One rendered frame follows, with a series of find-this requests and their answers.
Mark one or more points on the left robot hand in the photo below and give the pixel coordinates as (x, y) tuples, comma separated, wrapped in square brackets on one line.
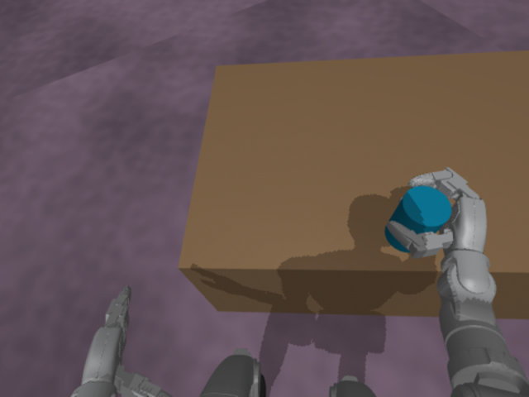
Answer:
[(104, 360)]

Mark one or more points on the right robot hand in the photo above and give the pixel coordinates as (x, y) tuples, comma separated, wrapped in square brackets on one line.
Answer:
[(465, 229)]

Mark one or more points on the left robot arm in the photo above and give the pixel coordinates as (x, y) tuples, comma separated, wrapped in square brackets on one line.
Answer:
[(96, 389)]

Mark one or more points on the can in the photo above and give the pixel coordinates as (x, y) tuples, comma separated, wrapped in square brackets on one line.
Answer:
[(422, 209)]

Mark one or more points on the right robot arm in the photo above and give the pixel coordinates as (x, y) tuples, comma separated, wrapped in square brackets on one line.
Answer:
[(480, 364)]

